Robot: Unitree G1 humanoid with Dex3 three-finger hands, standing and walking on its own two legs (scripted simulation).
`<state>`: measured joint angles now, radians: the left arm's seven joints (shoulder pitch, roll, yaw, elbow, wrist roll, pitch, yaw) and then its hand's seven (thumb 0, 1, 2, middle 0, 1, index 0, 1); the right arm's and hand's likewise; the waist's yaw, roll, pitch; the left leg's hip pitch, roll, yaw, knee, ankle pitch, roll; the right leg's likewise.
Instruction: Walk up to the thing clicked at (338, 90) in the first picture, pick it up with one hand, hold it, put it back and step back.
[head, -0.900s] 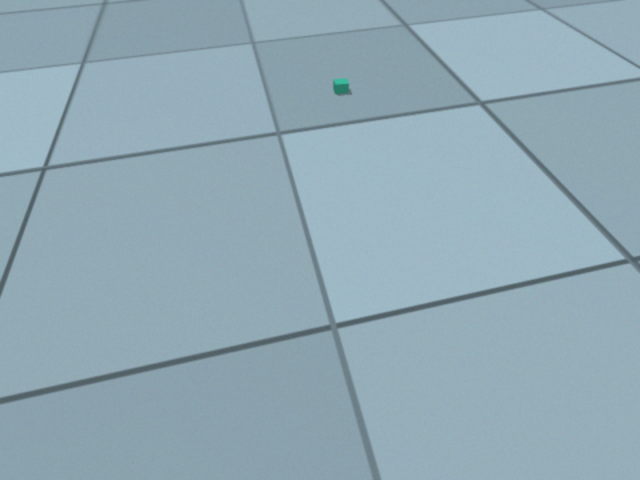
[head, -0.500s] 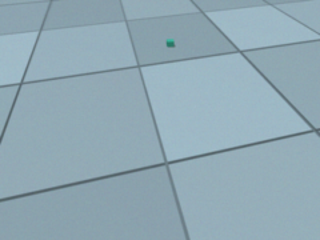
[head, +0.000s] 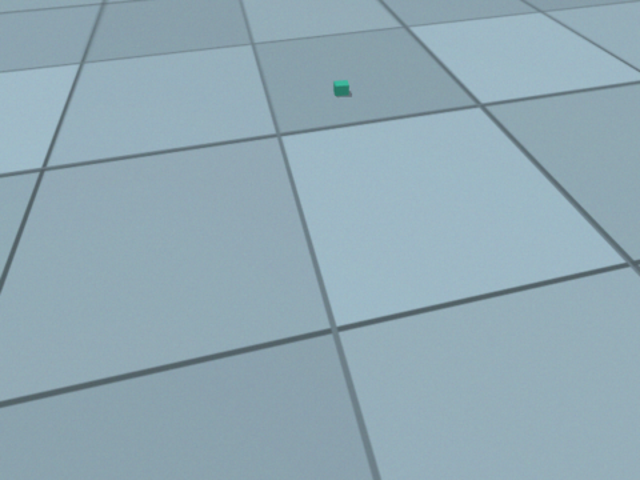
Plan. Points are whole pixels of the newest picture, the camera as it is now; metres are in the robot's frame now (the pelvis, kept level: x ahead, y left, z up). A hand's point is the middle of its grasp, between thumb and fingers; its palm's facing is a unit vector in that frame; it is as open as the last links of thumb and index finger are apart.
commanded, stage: stand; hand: left
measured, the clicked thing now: (341, 88) +2.36 -0.11 -0.75
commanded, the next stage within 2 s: walk up in 0.22 s
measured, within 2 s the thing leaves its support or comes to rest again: neither
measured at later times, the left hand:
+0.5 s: hand (155, 467) +0.17 +0.25 -0.12, palm faces -0.13 -0.91 -0.41, open 7.4 cm
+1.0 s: hand (244, 365) +0.33 +0.15 -0.17, palm faces -0.06 -0.93 -0.36, open 7.4 cm
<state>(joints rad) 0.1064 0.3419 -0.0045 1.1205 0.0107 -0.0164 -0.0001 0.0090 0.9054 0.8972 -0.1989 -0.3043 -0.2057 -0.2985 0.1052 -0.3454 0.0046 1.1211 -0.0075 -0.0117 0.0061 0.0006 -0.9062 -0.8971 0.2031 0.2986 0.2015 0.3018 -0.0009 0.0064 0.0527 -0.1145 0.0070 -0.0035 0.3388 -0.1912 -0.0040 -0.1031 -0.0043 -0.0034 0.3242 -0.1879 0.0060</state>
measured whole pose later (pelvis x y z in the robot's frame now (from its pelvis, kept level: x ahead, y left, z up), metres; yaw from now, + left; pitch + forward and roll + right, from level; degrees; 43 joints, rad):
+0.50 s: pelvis +0.05 -0.05 -0.01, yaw -5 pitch -1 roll +1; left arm 0.17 0.47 0.08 1.01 0.03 -0.02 -0.12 0.01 0.91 0.90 -0.20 -0.30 -0.20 -0.30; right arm 0.25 -0.45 -0.10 1.04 -0.05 -0.06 0.07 0.00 -0.90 -0.90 0.21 0.30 0.21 0.30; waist -0.02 0.02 -0.01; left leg -0.02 0.08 0.08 0.32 -0.29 0.01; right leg -0.44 -0.10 -0.02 0.71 -0.35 0.02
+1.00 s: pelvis +0.31 -0.13 -0.02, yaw -5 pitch +0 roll -3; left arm 0.35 0.43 0.06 0.99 0.01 -0.10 -0.06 0.01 0.90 0.90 -0.20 -0.31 -0.21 -0.30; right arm 0.14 -0.43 -0.07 0.95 -0.02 -0.02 0.14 0.00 -0.91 -0.90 0.20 0.30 0.20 0.30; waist 0.06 0.04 0.03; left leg -0.54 0.11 0.01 0.58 -0.05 0.01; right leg 0.13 0.04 -0.13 0.26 -0.38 -0.01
